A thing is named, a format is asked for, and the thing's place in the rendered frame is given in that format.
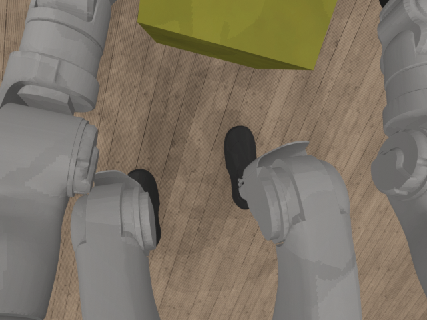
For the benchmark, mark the carton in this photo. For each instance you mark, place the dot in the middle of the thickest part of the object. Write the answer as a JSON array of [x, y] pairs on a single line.
[[262, 34]]

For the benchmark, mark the robot left upper arm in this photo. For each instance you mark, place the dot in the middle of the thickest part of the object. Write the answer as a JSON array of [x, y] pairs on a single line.
[[45, 158]]

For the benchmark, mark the robot right upper arm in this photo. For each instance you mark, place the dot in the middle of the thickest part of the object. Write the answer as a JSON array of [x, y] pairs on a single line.
[[400, 172]]

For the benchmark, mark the robot right thigh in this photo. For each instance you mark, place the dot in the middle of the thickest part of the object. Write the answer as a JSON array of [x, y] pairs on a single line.
[[295, 203]]

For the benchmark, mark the robot left shin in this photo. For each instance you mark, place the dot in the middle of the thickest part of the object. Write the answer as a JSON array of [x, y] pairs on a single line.
[[78, 216]]

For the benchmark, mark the robot left forearm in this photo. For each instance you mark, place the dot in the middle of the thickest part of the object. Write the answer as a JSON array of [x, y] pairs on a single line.
[[56, 66]]

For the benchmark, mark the robot right forearm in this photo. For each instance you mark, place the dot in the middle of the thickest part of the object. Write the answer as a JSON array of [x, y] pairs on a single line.
[[402, 32]]

